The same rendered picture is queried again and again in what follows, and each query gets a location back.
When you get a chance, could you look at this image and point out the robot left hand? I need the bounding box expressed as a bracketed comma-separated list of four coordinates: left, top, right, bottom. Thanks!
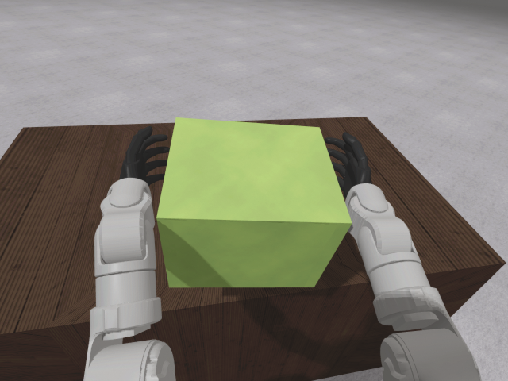
[119, 126, 170, 186]

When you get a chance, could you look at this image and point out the left robot upper arm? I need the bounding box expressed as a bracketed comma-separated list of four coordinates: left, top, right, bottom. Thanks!
[85, 339, 176, 381]

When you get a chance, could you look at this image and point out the right robot upper arm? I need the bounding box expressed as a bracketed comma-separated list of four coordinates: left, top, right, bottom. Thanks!
[380, 329, 480, 381]

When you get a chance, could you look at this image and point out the carton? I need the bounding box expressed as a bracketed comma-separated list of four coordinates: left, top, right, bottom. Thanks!
[156, 117, 352, 287]

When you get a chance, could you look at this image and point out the robot right hand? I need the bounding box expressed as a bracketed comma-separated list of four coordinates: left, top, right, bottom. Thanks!
[324, 132, 372, 199]

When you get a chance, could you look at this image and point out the robot right forearm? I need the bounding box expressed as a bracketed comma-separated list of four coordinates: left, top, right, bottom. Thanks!
[345, 183, 482, 381]

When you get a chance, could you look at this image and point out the robot left forearm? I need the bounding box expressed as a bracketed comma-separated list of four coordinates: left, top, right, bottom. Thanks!
[83, 178, 162, 381]

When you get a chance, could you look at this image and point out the pedestal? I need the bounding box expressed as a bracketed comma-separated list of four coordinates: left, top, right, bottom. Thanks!
[0, 117, 506, 381]

